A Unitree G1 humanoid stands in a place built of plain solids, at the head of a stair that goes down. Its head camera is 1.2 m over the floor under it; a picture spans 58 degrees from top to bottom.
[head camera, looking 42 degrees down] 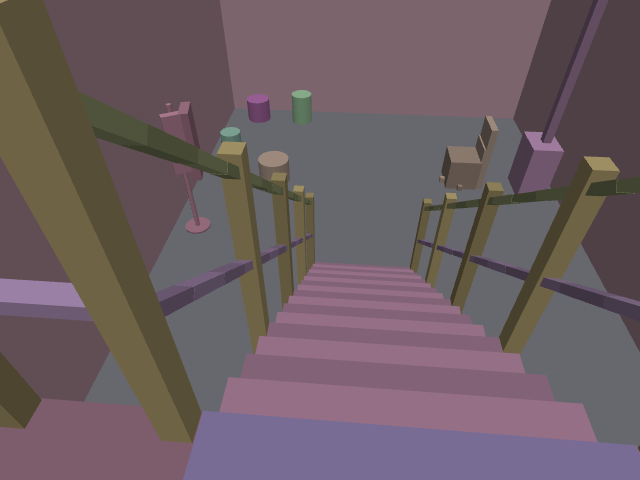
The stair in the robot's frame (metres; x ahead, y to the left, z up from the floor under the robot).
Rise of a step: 0.17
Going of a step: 0.21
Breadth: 1.20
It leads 5 degrees to the right of straight ahead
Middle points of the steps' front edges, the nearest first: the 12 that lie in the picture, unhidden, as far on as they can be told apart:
0.55 -0.26 0.00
0.75 -0.28 -0.17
0.96 -0.29 -0.33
1.17 -0.31 -0.50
1.37 -0.33 -0.67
1.58 -0.34 -0.83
1.78 -0.36 -1.00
1.99 -0.38 -1.17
2.19 -0.39 -1.33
2.40 -0.41 -1.50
2.60 -0.43 -1.67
2.81 -0.44 -1.84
